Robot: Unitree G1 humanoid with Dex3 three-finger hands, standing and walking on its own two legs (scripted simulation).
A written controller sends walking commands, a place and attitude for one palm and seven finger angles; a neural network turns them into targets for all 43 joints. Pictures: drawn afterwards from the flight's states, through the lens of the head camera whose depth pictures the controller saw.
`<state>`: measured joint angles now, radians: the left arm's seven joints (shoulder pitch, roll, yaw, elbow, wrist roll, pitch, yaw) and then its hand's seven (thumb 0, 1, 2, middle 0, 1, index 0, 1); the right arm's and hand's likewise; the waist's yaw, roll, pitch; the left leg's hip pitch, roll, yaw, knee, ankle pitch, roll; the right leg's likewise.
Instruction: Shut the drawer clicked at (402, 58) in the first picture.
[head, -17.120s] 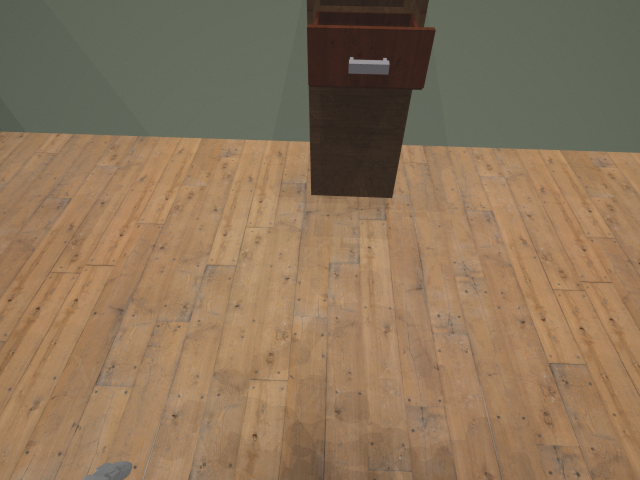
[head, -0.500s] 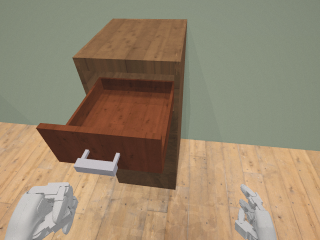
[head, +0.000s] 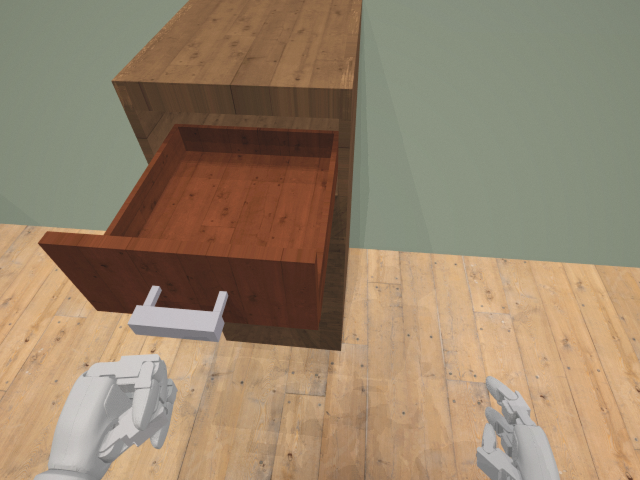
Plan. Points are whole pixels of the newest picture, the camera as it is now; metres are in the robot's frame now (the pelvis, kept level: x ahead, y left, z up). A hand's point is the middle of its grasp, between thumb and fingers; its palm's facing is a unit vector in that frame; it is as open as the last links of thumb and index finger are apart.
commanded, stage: bring the fist close to the handle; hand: left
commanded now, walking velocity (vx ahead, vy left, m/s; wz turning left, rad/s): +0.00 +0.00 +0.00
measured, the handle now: (183, 309) +0.31 +0.20 +0.04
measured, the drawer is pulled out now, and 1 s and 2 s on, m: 0.30 0.30 0.21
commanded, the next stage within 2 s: push the drawer shut in 0.82 s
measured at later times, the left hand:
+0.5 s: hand (187, 388) +0.22 +0.17 +0.04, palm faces -0.04 -1.00 -0.05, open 3.3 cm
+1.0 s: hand (186, 391) +0.21 +0.17 +0.04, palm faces -0.03 -1.00 -0.06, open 3.3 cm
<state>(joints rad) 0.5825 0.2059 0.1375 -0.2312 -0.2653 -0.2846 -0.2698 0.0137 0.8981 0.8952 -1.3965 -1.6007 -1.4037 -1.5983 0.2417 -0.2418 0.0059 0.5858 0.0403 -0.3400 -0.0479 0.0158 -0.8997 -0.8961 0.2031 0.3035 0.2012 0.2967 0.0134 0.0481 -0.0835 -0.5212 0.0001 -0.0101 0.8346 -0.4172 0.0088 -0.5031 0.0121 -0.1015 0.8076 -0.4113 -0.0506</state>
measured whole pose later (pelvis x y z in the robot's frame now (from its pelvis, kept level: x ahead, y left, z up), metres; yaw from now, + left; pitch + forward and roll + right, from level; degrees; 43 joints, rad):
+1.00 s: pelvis +0.00 +0.01 -0.03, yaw +0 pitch +13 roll -1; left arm 0.50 0.21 0.10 -0.16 -0.24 -0.35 -0.19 0.01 0.90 0.90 -1.40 -1.60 -1.40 -1.60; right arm 0.25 -0.24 0.01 0.49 0.03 -0.16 -0.04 0.01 -0.90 -0.90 0.20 0.30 0.20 0.30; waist -0.02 0.05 -0.14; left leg -0.74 0.00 -0.01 1.03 -0.50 0.02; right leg -0.72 0.01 -0.10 0.98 -0.49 -0.05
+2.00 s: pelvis -0.02 +0.01 -0.02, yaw +0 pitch +12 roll -1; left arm -0.16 0.26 0.14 0.42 -0.22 -0.33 -0.20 -0.04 0.75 0.92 -1.40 -1.60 -1.40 -1.60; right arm 0.26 -0.27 0.04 0.60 0.04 -0.14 -0.05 0.01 -0.90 -0.90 0.20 0.30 0.20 0.30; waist -0.04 0.03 -0.08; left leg -0.73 -0.01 0.00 0.96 -0.43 0.02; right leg -0.71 0.00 -0.10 0.93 -0.42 -0.04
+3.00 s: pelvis -0.02 +0.01 -0.03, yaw -1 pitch +18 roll -1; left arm -0.73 0.36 0.26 1.03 -0.15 -0.43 -0.19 -0.06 0.78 0.95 -1.40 -1.60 -1.40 -1.60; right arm 0.34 -0.27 0.03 0.66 0.01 -0.02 -0.01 0.01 -0.90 -0.90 0.20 0.30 0.20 0.30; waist -0.11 0.03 -0.09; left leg -0.88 0.01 0.00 1.01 -0.44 0.02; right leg -0.86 0.01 -0.09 0.97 -0.42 -0.04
